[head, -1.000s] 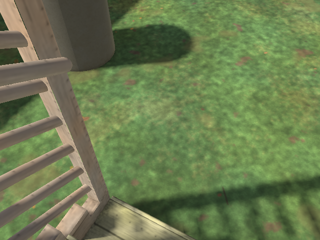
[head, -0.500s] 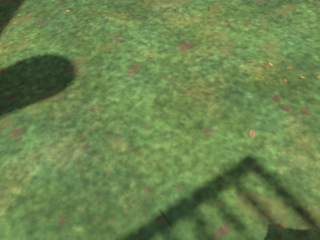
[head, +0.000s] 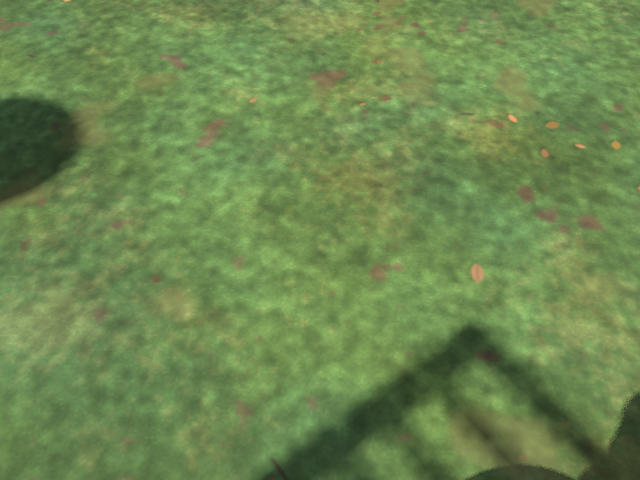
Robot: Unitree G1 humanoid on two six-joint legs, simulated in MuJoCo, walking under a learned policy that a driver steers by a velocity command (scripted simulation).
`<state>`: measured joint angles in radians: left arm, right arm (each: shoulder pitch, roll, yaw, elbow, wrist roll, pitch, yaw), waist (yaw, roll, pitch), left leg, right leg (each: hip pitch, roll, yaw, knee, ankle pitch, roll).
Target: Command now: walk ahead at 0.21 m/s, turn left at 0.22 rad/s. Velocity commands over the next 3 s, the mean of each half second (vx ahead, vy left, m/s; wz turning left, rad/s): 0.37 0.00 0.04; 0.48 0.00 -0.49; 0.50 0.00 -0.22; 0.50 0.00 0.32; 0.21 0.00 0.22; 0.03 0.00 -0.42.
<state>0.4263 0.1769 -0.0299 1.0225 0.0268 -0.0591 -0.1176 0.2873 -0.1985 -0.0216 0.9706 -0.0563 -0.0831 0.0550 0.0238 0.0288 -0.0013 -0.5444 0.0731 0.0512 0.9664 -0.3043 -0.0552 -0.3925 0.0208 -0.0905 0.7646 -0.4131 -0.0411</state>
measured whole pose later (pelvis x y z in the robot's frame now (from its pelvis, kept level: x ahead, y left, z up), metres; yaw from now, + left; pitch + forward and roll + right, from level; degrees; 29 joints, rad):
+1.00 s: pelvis +0.55 +0.01 -0.16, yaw -16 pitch +2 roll -2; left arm 0.34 0.24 0.09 0.86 -0.04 -0.04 0.03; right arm -0.02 -0.23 -0.05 0.70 0.00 -0.13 -0.01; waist 0.06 -0.01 -0.02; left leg -0.54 0.02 -0.06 0.61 -0.13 -0.01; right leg -0.23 0.11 0.19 0.73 -0.48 -0.05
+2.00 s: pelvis +1.05 -0.16 -0.16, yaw -8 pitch +3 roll -1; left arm 0.36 0.23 0.07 0.98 -0.01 -0.05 0.03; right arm 0.02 -0.22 -0.06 0.74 0.03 -0.05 0.07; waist 0.06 0.03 0.03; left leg -0.55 0.00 0.07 0.58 -0.09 0.13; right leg 0.11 -0.03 -0.25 0.38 -0.48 0.02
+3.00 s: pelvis +1.26 -0.17 -0.13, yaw -18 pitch +2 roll -1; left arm 0.17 0.32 0.11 0.67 -0.01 0.04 0.04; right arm 0.21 -0.26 -0.07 0.74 -0.02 -0.01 -0.03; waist -0.01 -0.04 0.00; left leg -0.28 0.00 -0.02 0.48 -0.24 0.02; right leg -0.58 0.12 0.15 1.05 -0.42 0.03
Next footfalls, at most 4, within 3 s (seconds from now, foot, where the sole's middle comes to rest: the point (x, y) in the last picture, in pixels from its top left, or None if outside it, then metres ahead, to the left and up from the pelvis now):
0.60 right None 0.46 -0.10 -0.91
0.98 left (301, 396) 0.74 0.09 -0.91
1.46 right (427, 355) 0.86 -0.23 -0.91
2.00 left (372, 243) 1.23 -0.10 -0.91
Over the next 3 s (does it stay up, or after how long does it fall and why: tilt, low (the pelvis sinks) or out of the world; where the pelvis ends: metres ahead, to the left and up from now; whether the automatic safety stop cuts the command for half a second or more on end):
stays up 1.26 -0.17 -0.13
